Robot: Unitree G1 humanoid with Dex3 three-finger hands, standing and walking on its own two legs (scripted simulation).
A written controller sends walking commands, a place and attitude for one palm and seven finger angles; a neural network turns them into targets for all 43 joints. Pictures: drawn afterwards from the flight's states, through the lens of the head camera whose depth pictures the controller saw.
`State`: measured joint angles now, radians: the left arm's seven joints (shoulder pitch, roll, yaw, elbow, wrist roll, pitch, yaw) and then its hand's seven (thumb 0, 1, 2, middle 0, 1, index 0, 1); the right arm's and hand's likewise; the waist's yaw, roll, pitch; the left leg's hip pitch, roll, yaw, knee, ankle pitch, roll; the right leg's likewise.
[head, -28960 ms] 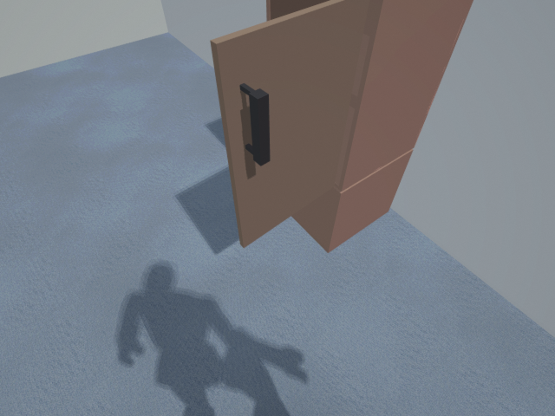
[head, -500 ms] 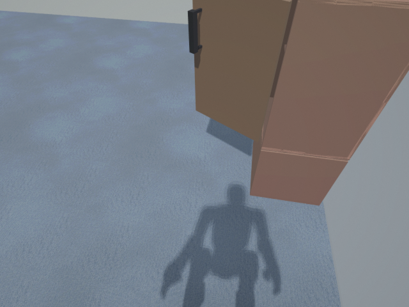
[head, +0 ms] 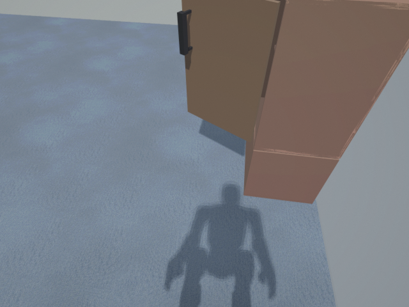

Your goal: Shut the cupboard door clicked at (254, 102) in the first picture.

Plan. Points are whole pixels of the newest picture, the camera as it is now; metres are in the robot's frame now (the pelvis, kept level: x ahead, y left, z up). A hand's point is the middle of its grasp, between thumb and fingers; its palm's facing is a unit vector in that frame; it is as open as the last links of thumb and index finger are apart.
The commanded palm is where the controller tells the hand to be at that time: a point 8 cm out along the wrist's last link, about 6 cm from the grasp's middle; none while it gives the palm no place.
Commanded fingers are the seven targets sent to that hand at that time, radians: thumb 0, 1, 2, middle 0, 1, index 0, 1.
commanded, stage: look to check the result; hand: left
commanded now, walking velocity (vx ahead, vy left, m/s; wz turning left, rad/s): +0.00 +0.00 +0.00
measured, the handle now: (186, 32) +1.07 +0.13 +0.08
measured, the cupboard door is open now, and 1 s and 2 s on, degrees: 61 61 61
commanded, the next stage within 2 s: walk to a spot facing it in 0.56 s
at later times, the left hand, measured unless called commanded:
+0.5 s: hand out of the picture +0.04 +0.20 -0.17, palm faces +0.01 -0.96 -0.26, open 7.4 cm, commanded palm none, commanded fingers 0.00 0.90 0.90 -0.20 -0.30 -0.20 -0.30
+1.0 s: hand out of the picture +0.05 +0.21 -0.18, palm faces +0.15 -0.96 -0.25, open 7.4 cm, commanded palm none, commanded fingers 0.00 0.90 0.90 -0.20 -0.30 -0.20 -0.30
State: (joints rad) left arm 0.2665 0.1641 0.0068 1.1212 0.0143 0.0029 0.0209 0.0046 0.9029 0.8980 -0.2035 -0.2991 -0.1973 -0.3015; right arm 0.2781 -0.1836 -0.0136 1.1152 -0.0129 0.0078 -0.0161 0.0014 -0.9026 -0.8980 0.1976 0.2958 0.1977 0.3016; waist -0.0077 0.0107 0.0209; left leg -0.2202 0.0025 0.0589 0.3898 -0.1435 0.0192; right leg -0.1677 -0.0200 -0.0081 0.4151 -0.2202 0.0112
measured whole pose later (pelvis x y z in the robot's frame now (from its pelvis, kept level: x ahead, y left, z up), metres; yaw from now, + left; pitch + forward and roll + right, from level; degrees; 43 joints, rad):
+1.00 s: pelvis +0.02 +0.00 -0.01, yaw +9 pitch -2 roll -1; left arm 0.18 0.22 0.04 1.02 0.03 0.02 0.03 0.00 0.90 0.90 -0.20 -0.30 -0.20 -0.30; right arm 0.21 -0.22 -0.04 1.05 -0.01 0.06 0.00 0.00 -0.90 -0.90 0.20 0.30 0.20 0.30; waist -0.02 0.00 0.09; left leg -0.34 0.01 0.03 0.74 -0.42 -0.02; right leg -0.14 -0.06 -0.15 0.54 -0.35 0.01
